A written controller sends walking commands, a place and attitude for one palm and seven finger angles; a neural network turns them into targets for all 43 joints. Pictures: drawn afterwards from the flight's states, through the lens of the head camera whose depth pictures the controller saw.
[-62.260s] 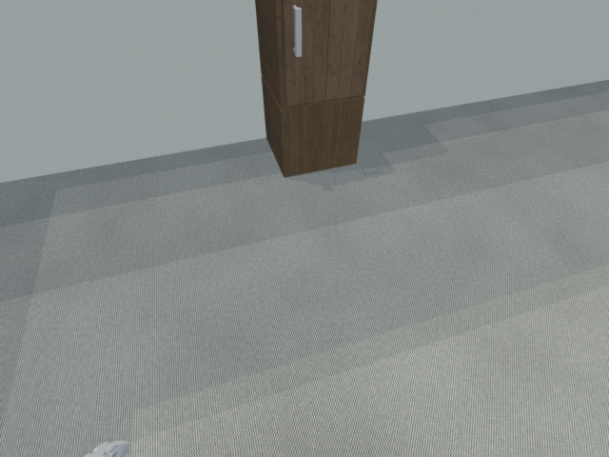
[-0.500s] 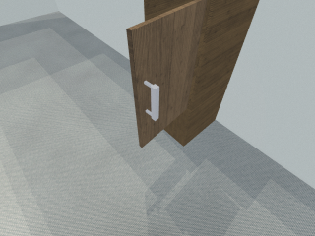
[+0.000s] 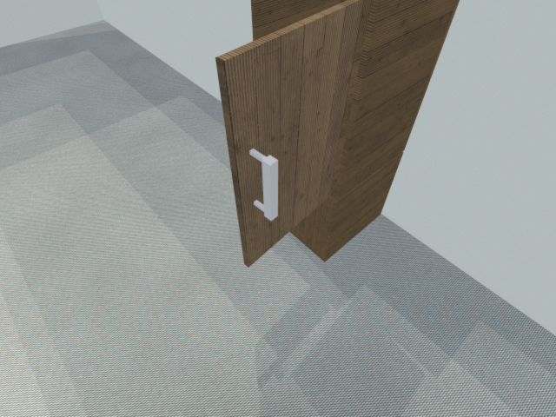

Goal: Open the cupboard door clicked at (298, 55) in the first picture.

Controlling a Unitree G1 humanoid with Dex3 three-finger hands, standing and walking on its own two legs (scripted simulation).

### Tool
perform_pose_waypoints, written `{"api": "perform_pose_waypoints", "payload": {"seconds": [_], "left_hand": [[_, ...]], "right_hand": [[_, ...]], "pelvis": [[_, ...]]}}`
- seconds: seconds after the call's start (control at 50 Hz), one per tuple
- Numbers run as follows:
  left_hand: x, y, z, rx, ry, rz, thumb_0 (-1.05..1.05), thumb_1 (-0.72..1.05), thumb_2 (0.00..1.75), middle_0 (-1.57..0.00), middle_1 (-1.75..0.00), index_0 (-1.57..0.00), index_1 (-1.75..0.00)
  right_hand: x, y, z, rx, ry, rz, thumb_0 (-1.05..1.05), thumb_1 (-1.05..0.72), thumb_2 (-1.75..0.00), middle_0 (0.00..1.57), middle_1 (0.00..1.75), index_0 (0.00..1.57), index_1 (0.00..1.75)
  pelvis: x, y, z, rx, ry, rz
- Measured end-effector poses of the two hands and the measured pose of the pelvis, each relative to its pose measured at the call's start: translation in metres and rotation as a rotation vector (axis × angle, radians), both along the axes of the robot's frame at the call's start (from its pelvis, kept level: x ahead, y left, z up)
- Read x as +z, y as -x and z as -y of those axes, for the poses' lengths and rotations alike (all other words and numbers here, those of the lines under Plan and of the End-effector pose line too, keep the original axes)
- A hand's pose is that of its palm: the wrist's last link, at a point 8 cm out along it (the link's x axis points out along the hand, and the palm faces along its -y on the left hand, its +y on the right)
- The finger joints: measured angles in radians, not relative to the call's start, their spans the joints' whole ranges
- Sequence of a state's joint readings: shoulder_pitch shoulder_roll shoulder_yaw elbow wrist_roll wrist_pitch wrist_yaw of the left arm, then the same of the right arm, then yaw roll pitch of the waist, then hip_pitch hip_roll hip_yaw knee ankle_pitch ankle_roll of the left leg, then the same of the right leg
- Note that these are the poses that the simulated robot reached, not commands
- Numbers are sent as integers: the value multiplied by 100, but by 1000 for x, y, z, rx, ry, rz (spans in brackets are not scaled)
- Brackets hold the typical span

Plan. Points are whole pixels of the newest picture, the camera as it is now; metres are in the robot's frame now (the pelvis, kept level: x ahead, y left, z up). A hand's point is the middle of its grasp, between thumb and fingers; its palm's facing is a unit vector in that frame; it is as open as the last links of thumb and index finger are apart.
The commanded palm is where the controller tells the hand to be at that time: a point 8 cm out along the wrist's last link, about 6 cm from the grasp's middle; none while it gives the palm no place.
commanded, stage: stand and wait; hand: left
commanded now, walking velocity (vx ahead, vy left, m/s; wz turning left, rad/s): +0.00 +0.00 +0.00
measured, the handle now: (263, 185) +0.56 +0.06 -0.04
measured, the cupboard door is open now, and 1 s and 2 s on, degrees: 95 95 95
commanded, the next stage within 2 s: none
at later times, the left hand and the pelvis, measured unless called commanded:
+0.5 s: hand out of the picture +0.03 +0.18 -0.17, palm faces +0.01 -0.97 -0.23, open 7.3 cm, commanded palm none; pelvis +0.01 -0.01 +0.00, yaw +0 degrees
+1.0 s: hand out of the picture +0.04 +0.17 -0.17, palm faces +0.01 -0.97 -0.23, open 7.3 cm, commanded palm none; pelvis +0.02 -0.02 +0.00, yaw +0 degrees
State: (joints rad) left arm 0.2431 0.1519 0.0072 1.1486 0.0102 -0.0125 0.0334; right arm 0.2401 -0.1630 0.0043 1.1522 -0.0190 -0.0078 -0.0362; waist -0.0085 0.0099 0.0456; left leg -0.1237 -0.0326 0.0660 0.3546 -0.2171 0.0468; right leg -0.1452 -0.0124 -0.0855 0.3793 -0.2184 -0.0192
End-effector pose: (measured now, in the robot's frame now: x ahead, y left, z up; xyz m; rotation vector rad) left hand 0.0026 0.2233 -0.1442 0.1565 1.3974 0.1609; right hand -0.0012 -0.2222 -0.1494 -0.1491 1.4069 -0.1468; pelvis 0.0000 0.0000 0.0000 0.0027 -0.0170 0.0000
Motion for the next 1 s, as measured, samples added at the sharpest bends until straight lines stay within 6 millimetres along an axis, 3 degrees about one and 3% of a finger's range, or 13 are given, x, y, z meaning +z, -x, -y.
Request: {"api": "perform_pose_waypoints", "payload": {"seconds": [0.36, 1.0], "left_hand": [[4, -23, -5, -11, -23, 26, 0, 91, 90, -20, -30, -20, -30], [4, -33, 2, -15, -26, 23, 0, 91, 90, -20, -30, -20, -30]], "right_hand": [[4, -19, 20, 16, 30, 8, 0, -91, -90, 20, 30, 20, 30], [5, -33, 32, 22, 38, 7, 0, -91, -90, 20, 30, 20, 30]], "pelvis": [[1, -11, 7, 4, -1, -3], [2, -21, 16, 5, 0, -9]]}}
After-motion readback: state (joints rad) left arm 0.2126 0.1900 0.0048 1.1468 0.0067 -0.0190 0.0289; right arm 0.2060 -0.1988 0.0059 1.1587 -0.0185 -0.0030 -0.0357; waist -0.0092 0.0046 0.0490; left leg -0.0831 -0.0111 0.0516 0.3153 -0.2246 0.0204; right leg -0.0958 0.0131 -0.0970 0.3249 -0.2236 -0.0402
